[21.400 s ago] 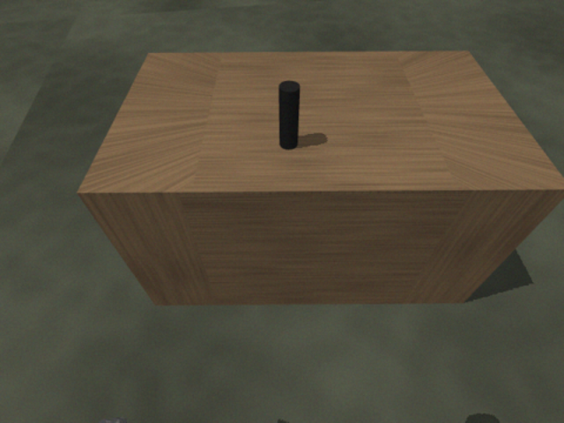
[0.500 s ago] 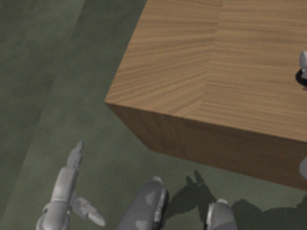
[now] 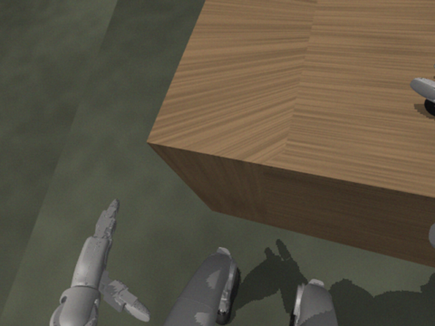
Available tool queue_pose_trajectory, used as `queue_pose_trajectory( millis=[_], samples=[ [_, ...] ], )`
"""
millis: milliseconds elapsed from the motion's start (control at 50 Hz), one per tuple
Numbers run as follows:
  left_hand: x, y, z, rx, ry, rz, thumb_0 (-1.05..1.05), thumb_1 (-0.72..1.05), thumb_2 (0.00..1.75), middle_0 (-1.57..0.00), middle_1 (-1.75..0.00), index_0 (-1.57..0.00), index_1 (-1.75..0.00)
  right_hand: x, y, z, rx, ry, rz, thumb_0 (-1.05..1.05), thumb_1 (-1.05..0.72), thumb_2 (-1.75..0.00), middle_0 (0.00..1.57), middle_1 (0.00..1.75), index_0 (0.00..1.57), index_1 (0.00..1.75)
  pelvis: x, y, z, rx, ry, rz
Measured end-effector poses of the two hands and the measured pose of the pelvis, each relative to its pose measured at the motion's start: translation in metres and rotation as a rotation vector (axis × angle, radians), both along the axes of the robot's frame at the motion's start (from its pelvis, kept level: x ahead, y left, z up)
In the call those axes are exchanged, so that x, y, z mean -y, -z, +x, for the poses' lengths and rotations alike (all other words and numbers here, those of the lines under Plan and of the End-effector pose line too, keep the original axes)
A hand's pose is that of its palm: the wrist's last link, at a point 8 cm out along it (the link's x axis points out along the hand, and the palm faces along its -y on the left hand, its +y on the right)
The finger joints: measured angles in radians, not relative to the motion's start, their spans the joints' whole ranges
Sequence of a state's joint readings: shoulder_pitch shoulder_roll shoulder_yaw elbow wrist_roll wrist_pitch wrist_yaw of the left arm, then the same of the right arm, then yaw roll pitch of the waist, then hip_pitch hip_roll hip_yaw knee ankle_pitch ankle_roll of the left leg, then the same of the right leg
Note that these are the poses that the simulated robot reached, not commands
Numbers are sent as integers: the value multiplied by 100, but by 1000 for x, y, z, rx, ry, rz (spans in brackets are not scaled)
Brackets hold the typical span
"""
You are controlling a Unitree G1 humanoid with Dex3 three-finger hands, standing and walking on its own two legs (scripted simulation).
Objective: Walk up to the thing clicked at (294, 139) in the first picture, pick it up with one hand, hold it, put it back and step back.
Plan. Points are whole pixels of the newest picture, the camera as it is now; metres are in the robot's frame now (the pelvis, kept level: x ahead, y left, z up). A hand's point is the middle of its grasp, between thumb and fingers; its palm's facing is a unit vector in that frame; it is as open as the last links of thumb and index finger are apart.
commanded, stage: open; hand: right
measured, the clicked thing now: out of the picture +0.55 -0.25 +0.07
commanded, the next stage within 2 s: withdraw in 0.06 s
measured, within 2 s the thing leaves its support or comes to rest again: neither
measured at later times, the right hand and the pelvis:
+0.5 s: hand out of the picture +0.55 -0.28 +0.10, palm faces +0.31 +0.95 +0.00, open 16.6 cm; pelvis +0.01 -0.01 +0.02, yaw +0 degrees
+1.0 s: hand out of the picture +0.47 -0.38 +0.15, palm faces +0.43 +0.84 -0.32, open 17.2 cm; pelvis +0.04 -0.01 +0.07, yaw -1 degrees
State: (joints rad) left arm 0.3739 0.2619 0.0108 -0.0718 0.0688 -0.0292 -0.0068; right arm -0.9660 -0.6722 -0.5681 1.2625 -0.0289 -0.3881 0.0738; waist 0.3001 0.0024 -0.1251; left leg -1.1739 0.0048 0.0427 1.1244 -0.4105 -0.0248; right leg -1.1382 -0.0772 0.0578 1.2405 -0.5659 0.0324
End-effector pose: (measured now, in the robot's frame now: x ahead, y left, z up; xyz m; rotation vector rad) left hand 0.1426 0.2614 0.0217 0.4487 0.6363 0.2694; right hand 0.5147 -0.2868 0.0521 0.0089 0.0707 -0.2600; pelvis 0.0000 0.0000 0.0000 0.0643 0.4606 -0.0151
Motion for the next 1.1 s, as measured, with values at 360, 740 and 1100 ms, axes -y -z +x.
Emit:
queue_pose_trajectory(
  millis=[360,740,1100],
  samples=[
    [-1,-9,4,-2,-26,12,-1,-55,7,-8,-4,-6,-6,14,-7,0,12,25,4,-1,31,-13,26,17,24,17,6,-6,7,10,-4,3],
    [21,-3,20,-53,-7,-145,-1,-55,6,-7,-4,-6,-5,81,-116,-18,-44,54,-81,-1,39,-4,9,5,7,5,10,-42,23,91,12,-3],
    [27,-7,41,-143,37,-257,-1,-52,7,-7,-5,-7,-5,124,-115,-119,-284,255,-289,-1,48,-5,7,5,6,6,10,-73,44,214,17,-28]
  ],
)
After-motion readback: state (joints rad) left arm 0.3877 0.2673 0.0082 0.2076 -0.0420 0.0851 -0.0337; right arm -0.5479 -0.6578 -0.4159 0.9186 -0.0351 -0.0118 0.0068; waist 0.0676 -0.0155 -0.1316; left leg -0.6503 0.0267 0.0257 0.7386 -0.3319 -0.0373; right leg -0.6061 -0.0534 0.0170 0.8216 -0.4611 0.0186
